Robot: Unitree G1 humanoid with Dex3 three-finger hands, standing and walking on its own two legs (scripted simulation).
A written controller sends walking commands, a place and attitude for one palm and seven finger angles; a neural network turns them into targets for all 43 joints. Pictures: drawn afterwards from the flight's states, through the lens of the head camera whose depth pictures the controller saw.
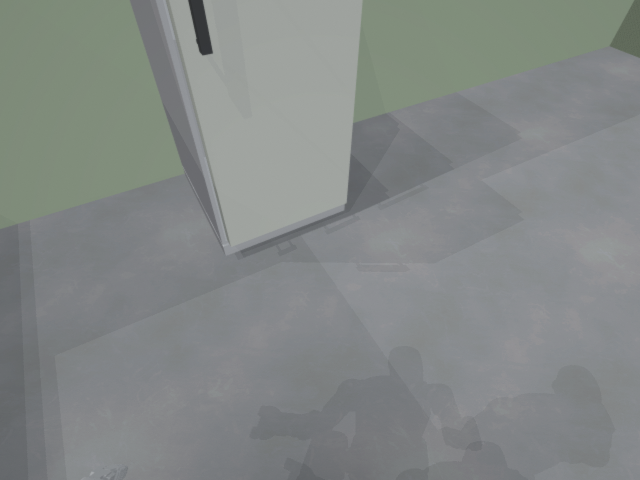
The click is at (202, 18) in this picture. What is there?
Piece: fridge door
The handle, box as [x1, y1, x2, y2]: [188, 0, 212, 54]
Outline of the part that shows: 188,0 199,51 202,54 212,53 202,0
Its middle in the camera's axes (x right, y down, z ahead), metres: -0.29 -0.59 +0.82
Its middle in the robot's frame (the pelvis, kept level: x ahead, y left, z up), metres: +1.02 +0.35 +0.26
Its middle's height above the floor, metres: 1.03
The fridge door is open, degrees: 0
